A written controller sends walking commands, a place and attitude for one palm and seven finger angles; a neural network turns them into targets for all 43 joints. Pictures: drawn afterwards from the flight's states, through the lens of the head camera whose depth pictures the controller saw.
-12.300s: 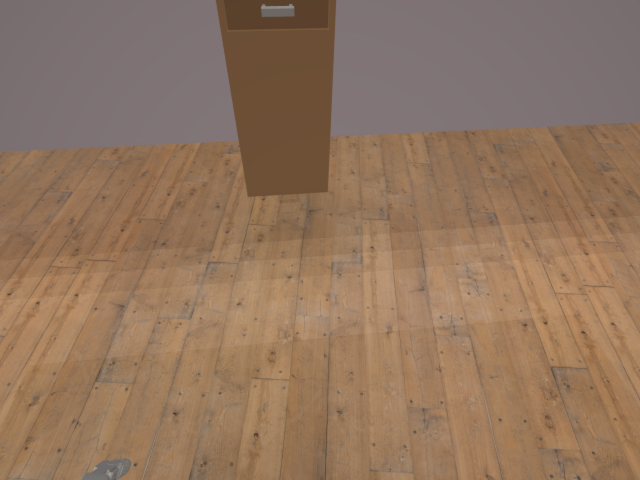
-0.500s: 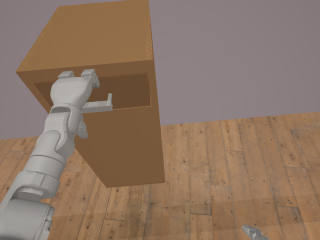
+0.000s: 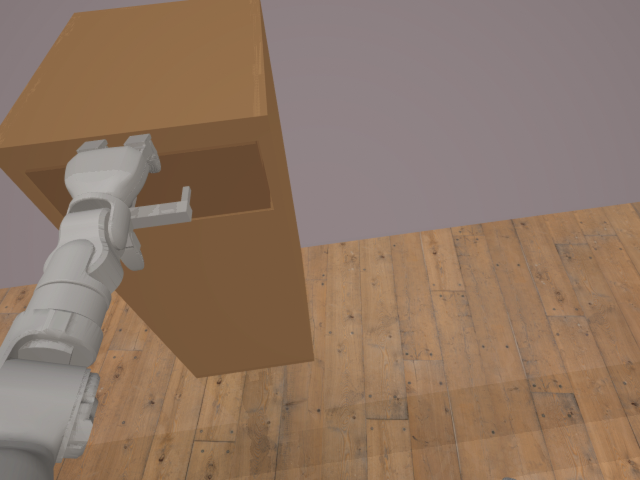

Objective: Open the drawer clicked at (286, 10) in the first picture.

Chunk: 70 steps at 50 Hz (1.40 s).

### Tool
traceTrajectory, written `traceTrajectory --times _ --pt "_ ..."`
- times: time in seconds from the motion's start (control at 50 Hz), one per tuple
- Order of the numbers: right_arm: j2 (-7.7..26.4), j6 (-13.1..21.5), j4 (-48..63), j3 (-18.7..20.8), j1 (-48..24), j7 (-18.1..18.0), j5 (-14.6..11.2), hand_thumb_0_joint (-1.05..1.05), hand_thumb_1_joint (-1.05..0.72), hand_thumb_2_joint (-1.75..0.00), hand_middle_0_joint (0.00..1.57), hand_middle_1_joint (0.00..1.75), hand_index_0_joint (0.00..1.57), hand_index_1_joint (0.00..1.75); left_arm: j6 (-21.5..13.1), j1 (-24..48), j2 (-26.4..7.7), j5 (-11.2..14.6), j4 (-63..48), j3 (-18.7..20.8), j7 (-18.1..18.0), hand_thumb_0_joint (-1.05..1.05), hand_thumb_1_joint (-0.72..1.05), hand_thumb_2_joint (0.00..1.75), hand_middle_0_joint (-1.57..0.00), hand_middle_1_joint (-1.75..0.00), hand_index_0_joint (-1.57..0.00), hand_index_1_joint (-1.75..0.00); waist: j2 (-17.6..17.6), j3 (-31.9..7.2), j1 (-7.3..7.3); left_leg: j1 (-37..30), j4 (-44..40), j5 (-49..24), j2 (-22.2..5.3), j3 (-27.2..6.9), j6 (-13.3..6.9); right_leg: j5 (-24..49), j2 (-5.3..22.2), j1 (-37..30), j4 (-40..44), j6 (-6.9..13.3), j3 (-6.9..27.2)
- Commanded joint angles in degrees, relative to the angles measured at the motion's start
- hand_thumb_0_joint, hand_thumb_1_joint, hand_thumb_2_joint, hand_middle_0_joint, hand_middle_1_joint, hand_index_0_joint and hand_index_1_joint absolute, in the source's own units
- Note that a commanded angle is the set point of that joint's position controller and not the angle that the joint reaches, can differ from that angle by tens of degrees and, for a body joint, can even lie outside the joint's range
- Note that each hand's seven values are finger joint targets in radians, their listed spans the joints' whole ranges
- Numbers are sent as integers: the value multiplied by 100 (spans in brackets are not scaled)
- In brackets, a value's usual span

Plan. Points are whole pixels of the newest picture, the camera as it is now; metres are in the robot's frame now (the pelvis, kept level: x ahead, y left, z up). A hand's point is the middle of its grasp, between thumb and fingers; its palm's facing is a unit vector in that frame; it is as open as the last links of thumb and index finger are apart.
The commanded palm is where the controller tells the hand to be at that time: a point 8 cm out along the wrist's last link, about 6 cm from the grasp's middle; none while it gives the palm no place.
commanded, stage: move the hooked fingers above the handle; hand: left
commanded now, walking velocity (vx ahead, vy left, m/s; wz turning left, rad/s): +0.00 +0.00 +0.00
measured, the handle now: (157, 205) +0.49 +0.28 +0.05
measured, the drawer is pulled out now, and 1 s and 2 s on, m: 0.00 0.00 0.00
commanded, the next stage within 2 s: none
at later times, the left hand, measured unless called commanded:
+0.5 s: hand (148, 193) +0.45 +0.25 +0.12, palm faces +0.01 +0.00 -1.00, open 13.7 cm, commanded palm +0.42 +0.26 +0.16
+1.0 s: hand (132, 192) +0.45 +0.27 +0.12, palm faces +0.04 -0.01 -1.00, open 13.7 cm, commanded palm +0.41 +0.27 +0.16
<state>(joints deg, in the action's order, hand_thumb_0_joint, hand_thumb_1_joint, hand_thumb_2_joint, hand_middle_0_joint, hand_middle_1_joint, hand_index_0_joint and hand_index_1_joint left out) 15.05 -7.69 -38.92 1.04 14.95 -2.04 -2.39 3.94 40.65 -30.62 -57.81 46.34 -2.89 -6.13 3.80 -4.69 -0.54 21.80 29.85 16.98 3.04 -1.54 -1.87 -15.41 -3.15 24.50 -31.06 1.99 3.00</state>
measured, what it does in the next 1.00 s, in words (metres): stands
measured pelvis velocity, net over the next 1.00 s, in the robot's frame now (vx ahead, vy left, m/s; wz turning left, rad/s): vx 0.00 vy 0.02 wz -0.01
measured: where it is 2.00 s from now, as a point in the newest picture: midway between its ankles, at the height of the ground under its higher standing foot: outside the picture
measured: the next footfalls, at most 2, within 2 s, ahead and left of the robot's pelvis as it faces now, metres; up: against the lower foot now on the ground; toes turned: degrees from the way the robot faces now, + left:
none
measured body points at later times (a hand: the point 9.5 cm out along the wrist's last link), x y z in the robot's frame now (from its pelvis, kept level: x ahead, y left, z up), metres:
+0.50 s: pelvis +0.00 +0.00 +0.00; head +0.04 -0.03 +0.45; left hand +0.44 +0.24 +0.17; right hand +0.10 -0.25 -0.14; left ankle -0.03 +0.10 -0.73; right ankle -0.01 -0.10 -0.73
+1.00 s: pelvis +0.00 +0.02 +0.00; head +0.04 +0.00 +0.45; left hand +0.44 +0.26 +0.17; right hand +0.09 -0.24 -0.14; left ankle -0.03 +0.10 -0.73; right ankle -0.01 -0.10 -0.73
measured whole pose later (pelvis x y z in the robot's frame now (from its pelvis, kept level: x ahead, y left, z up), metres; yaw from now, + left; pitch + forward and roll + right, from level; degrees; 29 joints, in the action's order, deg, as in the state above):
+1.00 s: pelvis +0.00 +0.02 +0.00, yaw +0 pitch +10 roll +0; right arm 15.3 -7.7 -39.0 1.3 15.5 -1.4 -2.3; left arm 1.4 42.6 -29.4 -57.3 46.4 -3.6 -6.9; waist 3.5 -6.4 -0.9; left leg 23.4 31.3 17.7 3.7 -1.0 -3.2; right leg -15.5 -2.5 25.4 -31.1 0.7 3.4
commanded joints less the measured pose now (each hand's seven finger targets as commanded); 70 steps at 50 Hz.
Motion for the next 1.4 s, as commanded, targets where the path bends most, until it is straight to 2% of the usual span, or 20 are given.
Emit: traceTrajectory --times 0.0,0.12,0.18,0.26,0.34,0.42,0.48,0.54,0.58,0.66,0.68,0.74,0.86,0.9,0.98,1.06,1.16,1.2,1.3,1.38 --pt "803 208 782 313 -74 -137 -34 0 -90 -90 20 30 20 30 -261 2058 -934 177 -1293 -54 297 0 -50 30 -30 -120 -30 -120 -756 -1831 -106 -388 -104 -1796 -62 265 -146 2046 252 -1503 263 -18 -98" --pt "702 298 592 382 160 -234 23 0 -90 -90 20 30 20 30 -1107 3067 -1488 150 -2038 388 42 0 -50 30 -30 -120 -30 -120 -90 -1976 -216 -630 83 -1782 -10 124 -138 1739 205 -1059 193 38 -46" --pt "723 325 469 371 230 -192 61 0 -90 -90 20 30 20 30 -1109 3058 -2237 37 -1803 1159 -487 0 -50 30 -30 -120 -30 -120 82 -2169 -11 -385 69 -1933 6 106 -61 1655 167 -1195 86 99 -95" --pt "661 328 394 310 64 -91 40 0 -90 -90 20 30 20 30 -512 2781 -2153 -82 -979 1141 -920 0 -50 30 -30 -120 -30 -120 146 -2088 105 -86 -11 -1931 0 236 29 1735 169 -1304 32 90 -162" --pt "753 214 518 292 -37 -49 9 0 -90 -90 20 30 20 30 105 2136 -1841 -75 -310 764 -547 0 -50 30 -30 -120 -30 -120 -382 -2175 149 -6 -86 -2051 -55 380 -8 2184 233 -1715 67 15 -135" --pt "810 44 646 209 -175 -150 -34 0 -90 -90 20 30 20 30 151 1807 -2081 53 -181 916 -156 0 -50 30 -30 -120 -30 -120 -1156 -1912 193 276 -234 -1759 -61 432 -71 2326 315 -2103 193 -93 -21" --pt "834 43 792 211 -241 -206 -58 0 -90 -90 20 30 20 30 -39 1643 -1915 -8 -338 782 70 0 -50 30 -30 -120 -30 -120 -1225 -1646 176 253 -293 -1587 -75 422 -105 2063 316 -1955 288 -78 -3" --pt "818 142 869 276 -111 -244 -40 0 -90 -90 20 30 20 30 -481 1921 -1793 -82 -926 646 169 0 -50 30 -30 -120 -30 -120 -683 -1732 66 -94 -185 -1633 -79 374 -151 1961 270 -1592 260 -38 -28" --pt "758 220 861 336 -19 -253 -9 0 -90 -90 20 30 20 30 -832 2536 -1526 -32 -1609 381 138 0 -50 30 -30 -120 -30 -120 -357 -1894 -135 -430 -69 -1727 -88 301 -170 1821 252 -1338 267 -16 -27" --pt "693 368 655 439 192 -253 27 0 -90 -90 20 30 20 30 -1267 3233 -1592 35 -2266 462 -193 0 -50 30 -30 -120 -30 -120 317 -2249 -271 -1001 137 -1953 -70 132 -112 1517 163 -784 171 42 -95" --pt "681 390 616 447 244 -232 50 0 -90 -90 20 30 20 30 -1275 3318 -1380 84 -2279 289 -279 0 -50 30 -30 -120 -30 -120 266 -2227 -335 -1036 169 -2042 -70 95 -104 1476 153 -708 183 51 -127" --pt "728 409 411 410 280 -172 24 0 -90 -90 20 30 20 30 -1050 3213 -1588 100 -1633 543 -566 0 -50 30 -30 -120 -30 -120 180 -1979 -286 -807 108 -1813 -56 54 -26 1223 119 -536 160 77 -231" --pt "779 279 434 328 111 -14 28 0 -90 -90 20 30 20 30 -213 2615 -1588 -2 -714 539 -529 0 -50 30 -30 -120 -30 -120 193 -2133 58 -597 -7 -2391 -108 142 88 1684 134 -978 30 133 -316" --pt "809 196 546 317 105 18 23 0 -90 -90 20 30 20 30 -35 2069 -1397 21 -517 405 -260 0 -50 30 -30 -120 -30 -120 -156 -2196 95 -546 -6 -2647 -153 163 71 1963 154 -1207 18 111 -312" --pt "889 49 735 265 -22 -41 -19 0 -90 -90 20 30 20 30 -52 1680 -1580 108 -611 557 106 0 -50 30 -30 -120 -30 -120 -939 -1743 129 -171 -156 -2255 -162 197 -27 1965 196 -1481 156 65 -255" --pt "837 91 864 288 -33 -111 -27 0 -90 -90 20 30 20 30 -429 1955 -1434 67 -1224 432 218 0 -50 30 -30 -120 -30 -120 -683 -1582 54 -404 -145 -2006 -179 150 -77 1614 180 -1080 195 56 -245" --pt "721 284 709 394 140 -161 43 0 -90 -90 20 30 20 30 -1074 3155 -1538 -9 -2164 471 -161 0 -50 30 -30 -120 -30 -120 251 -2097 -155 -1077 83 -2211 -185 -46 5 1215 110 -503 100 100 -240" --pt "722 351 586 431 242 -148 80 0 -90 -90 20 30 20 30 -1171 3392 -1813 -28 -2259 707 -410 0 -50 30 -30 -120 -30 -120 488 -2389 -152 -1250 153 -2411 -185 -86 81 1219 82 -461 75 115 -250" --pt "723 351 352 399 251 -37 65 0 -90 -90 20 30 20 30 -725 3101 -1472 40 -1387 537 -695 0 -50 30 -30 -120 -30 -120 316 -2232 -159 -1059 151 -2613 -175 -56 184 1367 65 -436 29 125 -362" --pt "824 223 393 356 202 30 27 0 -90 -90 20 30 20 30 -72 2447 -1087 93 -453 195 -347 0 -50 30 -30 -120 -30 -120 -168 -1949 -100 -726 35 -2613 -197 39 164 1536 93 -689 88 122 -395"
